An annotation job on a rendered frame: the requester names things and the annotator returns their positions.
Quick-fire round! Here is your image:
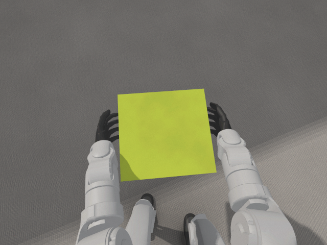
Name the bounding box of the robot left hand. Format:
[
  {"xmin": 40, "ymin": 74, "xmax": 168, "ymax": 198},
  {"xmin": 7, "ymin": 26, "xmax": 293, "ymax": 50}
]
[{"xmin": 95, "ymin": 109, "xmax": 119, "ymax": 142}]

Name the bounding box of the carton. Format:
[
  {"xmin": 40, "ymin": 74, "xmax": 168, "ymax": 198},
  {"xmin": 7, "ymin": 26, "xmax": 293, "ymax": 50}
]
[{"xmin": 118, "ymin": 89, "xmax": 217, "ymax": 182}]

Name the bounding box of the left robot forearm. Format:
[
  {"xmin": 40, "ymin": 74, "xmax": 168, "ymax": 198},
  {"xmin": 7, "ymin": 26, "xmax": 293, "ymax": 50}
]
[{"xmin": 76, "ymin": 140, "xmax": 124, "ymax": 245}]

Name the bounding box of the robot right hand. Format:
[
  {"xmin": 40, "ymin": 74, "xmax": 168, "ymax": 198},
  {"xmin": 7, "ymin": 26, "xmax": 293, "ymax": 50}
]
[{"xmin": 207, "ymin": 102, "xmax": 231, "ymax": 137}]

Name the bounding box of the robot right thigh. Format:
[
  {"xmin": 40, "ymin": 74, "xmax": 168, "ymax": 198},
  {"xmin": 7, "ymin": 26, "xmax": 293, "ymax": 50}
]
[{"xmin": 188, "ymin": 219, "xmax": 226, "ymax": 245}]

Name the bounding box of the right robot upper arm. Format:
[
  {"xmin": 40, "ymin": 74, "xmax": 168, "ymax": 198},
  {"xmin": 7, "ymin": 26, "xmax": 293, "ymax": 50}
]
[{"xmin": 230, "ymin": 208, "xmax": 296, "ymax": 245}]

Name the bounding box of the left robot upper arm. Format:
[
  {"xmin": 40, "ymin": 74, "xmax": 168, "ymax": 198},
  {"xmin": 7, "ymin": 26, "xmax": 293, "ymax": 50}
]
[{"xmin": 77, "ymin": 226, "xmax": 133, "ymax": 245}]

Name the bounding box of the left robot foot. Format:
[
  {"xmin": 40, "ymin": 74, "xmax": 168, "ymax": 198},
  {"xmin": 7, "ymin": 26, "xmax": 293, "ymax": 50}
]
[{"xmin": 141, "ymin": 193, "xmax": 154, "ymax": 206}]

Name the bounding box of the right robot forearm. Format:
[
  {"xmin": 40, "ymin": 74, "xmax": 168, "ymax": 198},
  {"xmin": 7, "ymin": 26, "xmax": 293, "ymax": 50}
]
[{"xmin": 217, "ymin": 129, "xmax": 297, "ymax": 245}]

